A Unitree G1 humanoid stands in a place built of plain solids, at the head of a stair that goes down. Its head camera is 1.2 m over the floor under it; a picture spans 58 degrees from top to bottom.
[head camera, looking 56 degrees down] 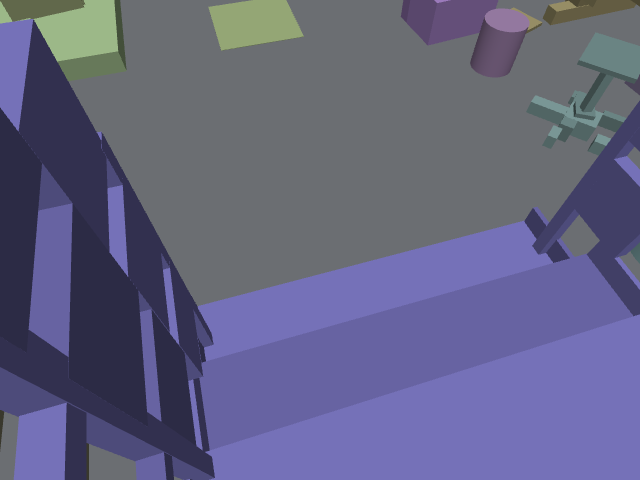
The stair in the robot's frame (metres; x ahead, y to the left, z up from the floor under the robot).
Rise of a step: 0.18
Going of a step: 0.30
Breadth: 1.50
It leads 17 degrees to the left of straight ahead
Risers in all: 3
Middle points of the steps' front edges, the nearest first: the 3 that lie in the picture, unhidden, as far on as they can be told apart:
0.37 -0.39 0.00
0.66 -0.30 -0.18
0.95 -0.21 -0.36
